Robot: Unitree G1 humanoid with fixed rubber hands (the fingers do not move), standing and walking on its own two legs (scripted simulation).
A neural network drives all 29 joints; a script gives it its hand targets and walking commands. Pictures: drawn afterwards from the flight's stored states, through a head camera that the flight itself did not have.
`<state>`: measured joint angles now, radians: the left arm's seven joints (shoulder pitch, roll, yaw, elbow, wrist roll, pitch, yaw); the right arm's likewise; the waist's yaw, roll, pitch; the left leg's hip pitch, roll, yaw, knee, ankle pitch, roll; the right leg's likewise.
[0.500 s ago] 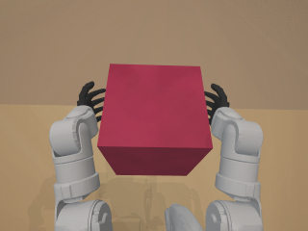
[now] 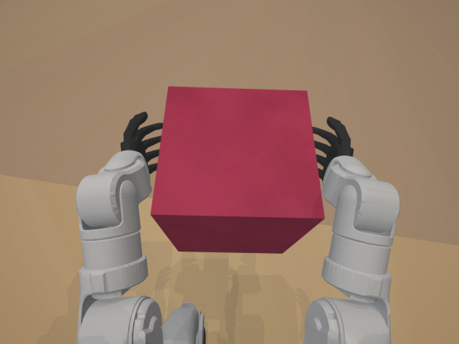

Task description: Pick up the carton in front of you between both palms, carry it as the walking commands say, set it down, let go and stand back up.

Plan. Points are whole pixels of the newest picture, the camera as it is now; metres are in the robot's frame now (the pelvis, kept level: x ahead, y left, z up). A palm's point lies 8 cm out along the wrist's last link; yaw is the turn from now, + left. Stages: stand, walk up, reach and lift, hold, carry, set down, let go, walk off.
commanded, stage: carry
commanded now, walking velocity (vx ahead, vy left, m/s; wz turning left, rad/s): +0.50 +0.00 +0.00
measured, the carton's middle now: (233, 182) +0.37 +0.02 +0.07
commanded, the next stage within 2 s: none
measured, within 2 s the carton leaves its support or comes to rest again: neither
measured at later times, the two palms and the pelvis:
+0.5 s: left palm (181, 39) +0.66 +0.16 +0.17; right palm (326, 47) +0.65 -0.15 +0.18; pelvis +0.31 +0.01 +0.01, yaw +0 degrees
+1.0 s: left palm out of the picture +0.96 +0.18 +0.19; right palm out of the picture +0.94 -0.12 +0.19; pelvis +0.60 +0.04 +0.04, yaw -1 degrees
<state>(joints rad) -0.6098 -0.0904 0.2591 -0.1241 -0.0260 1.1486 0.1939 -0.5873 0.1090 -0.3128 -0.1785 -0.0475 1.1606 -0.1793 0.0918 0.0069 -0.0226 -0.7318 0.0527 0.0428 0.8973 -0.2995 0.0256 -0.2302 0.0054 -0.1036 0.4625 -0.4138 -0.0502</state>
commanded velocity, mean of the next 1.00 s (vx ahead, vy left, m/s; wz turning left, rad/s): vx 0.50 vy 0.00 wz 0.00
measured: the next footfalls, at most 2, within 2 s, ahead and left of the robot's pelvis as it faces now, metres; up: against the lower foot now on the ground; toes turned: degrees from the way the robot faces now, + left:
left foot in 0.08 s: +0.24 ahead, +0.12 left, +0.02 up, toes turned +5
right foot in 0.50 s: +0.49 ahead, -0.09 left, +0.05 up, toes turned -6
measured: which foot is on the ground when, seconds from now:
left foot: up 0.00-0.06, down 0.08-0.54, up 0.56-0.92, down 0.94-1.00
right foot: down 0.00-0.10, up 0.12-0.48, down 0.50-0.96, up 0.98-1.00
